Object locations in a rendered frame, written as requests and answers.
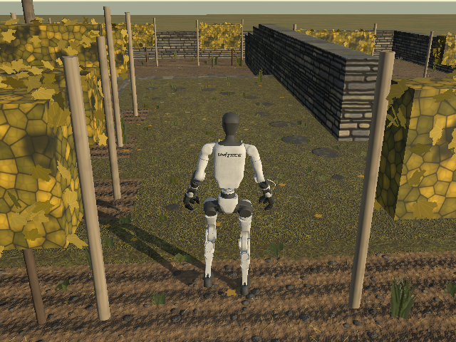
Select robot left upper arm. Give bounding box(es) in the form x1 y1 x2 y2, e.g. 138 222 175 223
194 142 215 181

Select right robot hand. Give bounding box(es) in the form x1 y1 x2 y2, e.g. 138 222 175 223
259 194 274 210

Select left robot forearm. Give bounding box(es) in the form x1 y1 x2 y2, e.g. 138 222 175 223
186 170 201 197

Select robot head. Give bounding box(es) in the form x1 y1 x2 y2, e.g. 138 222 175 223
218 112 242 146

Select left robot hand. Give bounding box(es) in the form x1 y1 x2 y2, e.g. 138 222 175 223
183 193 200 210

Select robot right shin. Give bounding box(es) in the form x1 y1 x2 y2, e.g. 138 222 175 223
240 239 250 286

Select robot right upper arm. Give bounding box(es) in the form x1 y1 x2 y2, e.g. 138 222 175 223
245 144 265 183

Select right robot forearm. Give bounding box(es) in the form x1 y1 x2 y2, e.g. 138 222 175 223
258 172 272 197

